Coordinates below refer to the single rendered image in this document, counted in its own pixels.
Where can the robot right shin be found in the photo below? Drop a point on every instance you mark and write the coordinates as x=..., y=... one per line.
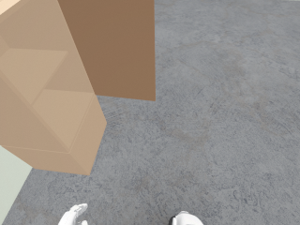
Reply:
x=183, y=212

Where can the left robot hand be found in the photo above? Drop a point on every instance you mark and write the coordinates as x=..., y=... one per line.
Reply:
x=70, y=217

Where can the robot right thigh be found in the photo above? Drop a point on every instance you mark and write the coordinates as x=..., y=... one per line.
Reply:
x=186, y=219

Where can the cupboard door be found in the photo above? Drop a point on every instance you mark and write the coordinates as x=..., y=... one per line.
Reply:
x=116, y=42

